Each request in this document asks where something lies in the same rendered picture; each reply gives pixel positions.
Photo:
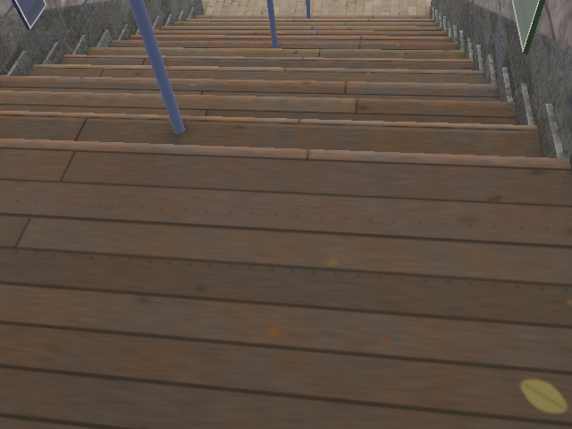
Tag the stairs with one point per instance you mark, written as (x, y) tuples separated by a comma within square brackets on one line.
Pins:
[(382, 83)]

